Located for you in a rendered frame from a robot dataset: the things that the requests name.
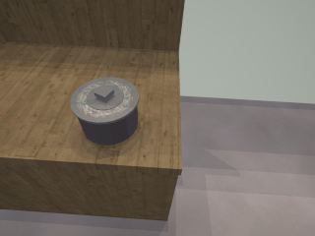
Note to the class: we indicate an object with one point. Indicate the knob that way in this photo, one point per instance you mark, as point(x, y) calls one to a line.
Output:
point(104, 93)

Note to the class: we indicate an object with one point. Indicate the lid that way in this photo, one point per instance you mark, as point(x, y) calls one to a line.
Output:
point(91, 109)

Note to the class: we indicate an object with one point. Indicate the table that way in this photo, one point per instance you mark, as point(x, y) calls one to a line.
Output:
point(48, 49)

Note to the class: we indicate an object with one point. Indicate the pot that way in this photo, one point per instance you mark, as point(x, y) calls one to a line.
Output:
point(111, 133)

